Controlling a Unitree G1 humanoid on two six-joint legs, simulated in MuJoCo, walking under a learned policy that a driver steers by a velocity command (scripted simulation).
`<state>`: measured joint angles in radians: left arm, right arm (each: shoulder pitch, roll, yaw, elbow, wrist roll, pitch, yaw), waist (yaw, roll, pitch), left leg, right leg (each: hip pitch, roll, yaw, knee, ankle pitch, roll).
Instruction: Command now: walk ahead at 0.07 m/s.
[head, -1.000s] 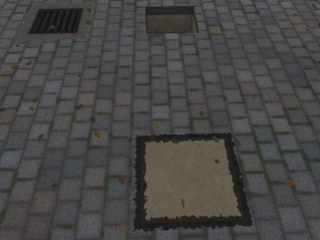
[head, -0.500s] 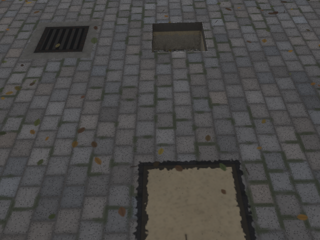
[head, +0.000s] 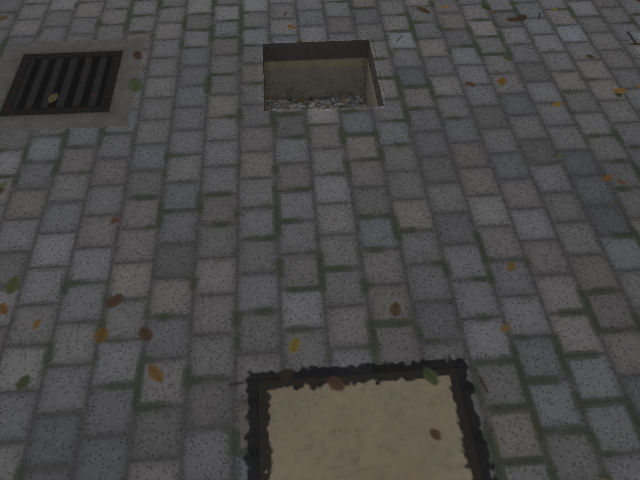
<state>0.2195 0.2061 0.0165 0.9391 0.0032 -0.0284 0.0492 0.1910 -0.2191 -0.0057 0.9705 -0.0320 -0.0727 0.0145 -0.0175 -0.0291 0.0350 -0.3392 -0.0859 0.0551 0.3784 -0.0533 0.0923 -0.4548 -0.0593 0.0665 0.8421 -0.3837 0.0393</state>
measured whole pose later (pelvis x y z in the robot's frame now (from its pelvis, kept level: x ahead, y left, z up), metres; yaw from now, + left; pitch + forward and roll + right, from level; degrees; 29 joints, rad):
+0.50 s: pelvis +0.07 -0.03 +0.00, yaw +1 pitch +0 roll +0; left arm 0.31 0.16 0.03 1.05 -0.01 -0.04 0.04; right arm 0.25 -0.20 -0.01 1.07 0.01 -0.02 -0.03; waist 0.00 0.00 0.02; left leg -0.30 -0.02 0.02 0.55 -0.27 0.04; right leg -0.22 0.01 -0.01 0.53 -0.32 -0.03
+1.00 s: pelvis +0.24 +0.01 +0.01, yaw +1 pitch +2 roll +0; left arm 0.06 0.24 0.06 0.90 -0.02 -0.09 -0.01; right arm 0.47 -0.17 -0.01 1.08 0.00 -0.09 0.00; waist -0.07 -0.03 -0.01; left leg 0.05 -0.05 0.04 0.19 -0.27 0.06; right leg -0.68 -0.10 -0.01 0.78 -0.02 -0.03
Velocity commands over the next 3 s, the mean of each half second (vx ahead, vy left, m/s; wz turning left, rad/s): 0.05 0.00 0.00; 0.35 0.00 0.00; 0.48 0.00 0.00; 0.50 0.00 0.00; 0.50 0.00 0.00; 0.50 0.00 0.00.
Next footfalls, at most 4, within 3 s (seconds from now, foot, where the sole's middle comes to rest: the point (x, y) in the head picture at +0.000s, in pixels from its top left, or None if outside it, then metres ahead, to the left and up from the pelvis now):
0.10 right None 0.09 -0.14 -0.77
1.18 right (385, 446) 0.55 -0.12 -0.77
1.76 left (270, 325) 0.84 0.13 -0.77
2.32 right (358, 222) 1.17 -0.10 -0.77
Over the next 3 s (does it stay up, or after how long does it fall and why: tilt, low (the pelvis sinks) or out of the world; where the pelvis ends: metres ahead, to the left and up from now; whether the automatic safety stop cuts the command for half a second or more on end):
stays up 1.36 0.05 0.00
